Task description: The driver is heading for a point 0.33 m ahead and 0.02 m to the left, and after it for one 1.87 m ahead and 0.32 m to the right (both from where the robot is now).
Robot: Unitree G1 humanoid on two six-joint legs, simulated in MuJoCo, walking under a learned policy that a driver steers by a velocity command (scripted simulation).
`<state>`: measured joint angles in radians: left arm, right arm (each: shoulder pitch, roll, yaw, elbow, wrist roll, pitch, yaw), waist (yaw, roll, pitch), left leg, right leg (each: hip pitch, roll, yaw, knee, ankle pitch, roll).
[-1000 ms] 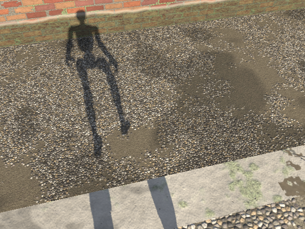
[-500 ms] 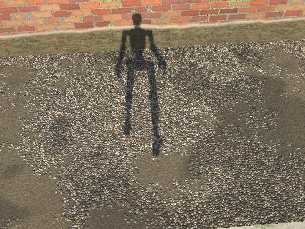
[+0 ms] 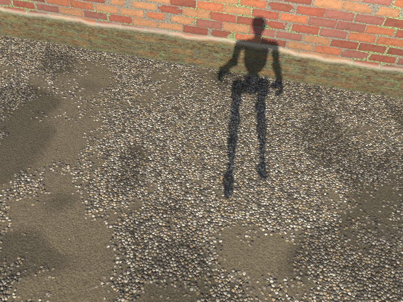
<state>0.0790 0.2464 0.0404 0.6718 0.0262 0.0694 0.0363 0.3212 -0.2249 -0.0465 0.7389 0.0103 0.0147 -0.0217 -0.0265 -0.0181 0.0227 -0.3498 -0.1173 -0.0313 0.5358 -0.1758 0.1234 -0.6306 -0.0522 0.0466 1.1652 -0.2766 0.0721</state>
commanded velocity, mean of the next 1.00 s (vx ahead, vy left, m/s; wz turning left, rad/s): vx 0.50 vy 0.00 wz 0.23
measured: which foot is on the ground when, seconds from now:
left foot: down 0.00-0.26, up 0.28-0.62, down 0.64-1.00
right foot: up 0.00-0.22, down 0.24-1.00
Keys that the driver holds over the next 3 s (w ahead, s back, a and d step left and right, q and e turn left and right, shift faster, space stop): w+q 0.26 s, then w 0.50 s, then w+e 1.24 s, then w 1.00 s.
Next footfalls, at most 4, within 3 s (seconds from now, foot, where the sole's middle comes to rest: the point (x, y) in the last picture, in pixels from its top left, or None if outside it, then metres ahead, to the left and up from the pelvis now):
0.24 right None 0.08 -0.07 -0.77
0.64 left None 0.14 0.17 -0.77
2.30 left None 0.12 0.11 -0.77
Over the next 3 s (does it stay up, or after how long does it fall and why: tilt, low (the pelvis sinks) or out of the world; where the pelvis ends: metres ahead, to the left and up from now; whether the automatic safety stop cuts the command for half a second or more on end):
stays up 0.08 -0.01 -0.01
